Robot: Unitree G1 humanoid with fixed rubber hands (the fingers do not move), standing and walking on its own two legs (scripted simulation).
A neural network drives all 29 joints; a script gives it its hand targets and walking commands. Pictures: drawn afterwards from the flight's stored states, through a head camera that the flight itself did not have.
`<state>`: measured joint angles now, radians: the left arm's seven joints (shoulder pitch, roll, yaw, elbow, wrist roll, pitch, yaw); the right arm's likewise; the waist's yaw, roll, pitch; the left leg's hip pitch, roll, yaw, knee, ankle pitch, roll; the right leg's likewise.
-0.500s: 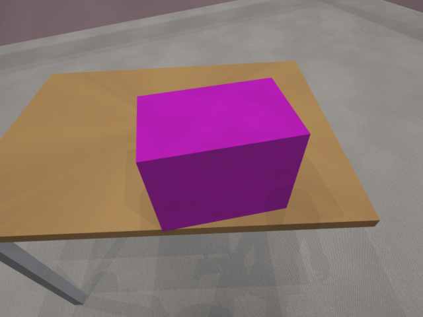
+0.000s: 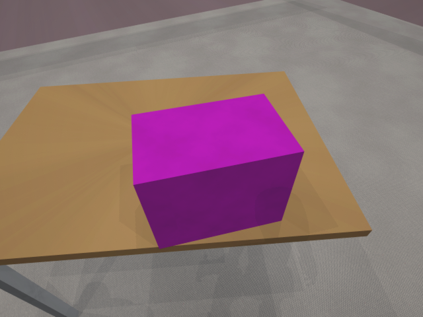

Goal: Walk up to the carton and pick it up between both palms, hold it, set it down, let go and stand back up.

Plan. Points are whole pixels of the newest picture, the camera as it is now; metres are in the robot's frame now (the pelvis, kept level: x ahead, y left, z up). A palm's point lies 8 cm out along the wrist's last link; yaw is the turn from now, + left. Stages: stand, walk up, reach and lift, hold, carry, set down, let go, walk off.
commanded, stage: walk up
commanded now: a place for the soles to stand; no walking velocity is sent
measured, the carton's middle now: (211, 171) +0.43 +0.02 +0.05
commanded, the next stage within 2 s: reach and lift in 0.76 s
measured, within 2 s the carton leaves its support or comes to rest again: neither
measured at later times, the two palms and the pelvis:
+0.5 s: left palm out of the picture +0.07 +0.25 -0.12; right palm out of the picture +0.06 -0.25 -0.12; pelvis +0.01 +0.00 +0.00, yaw +0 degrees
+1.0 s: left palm (100, 308) +0.19 +0.24 -0.07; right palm out of the picture +0.17 -0.26 -0.10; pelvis -0.01 -0.01 -0.02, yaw +2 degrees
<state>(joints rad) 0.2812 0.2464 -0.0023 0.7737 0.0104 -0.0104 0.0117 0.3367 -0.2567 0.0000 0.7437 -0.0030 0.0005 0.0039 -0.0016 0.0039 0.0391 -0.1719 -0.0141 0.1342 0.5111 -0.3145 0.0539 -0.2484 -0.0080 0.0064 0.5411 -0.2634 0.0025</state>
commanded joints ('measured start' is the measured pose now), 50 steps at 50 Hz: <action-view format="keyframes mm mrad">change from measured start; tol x16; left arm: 1 31 134 36 -45 1 -17 5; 38 19 137 27 103 -7 -8 15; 39 -670 260 56 -140 -66 161 13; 50 15 108 118 -533 48 612 -49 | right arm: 1 40 -151 -43 -76 7 -17 -9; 38 36 -136 -44 102 11 -8 -32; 39 -715 -87 -187 -5 -154 -100 4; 44 -245 -128 -167 -15 -9 14 83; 50 -97 -212 -101 -131 104 58 42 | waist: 1 -3 20 -43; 38 16 -28 50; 46 -20 101 -285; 50 1 32 -152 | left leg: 1 21 149 -165 -138 284 -23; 37 6 133 -146 -188 90 -16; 40 -455 153 -104 -60 -208 -55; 46 36 116 -120 130 513 -120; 50 121 67 -95 30 633 -130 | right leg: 1 2 -103 90 -61 202 -59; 28 32 -116 91 -101 280 -49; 38 22 -97 88 -145 126 -42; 40 -24 11 -77 156 -177 -89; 50 125 53 -92 -30 360 -54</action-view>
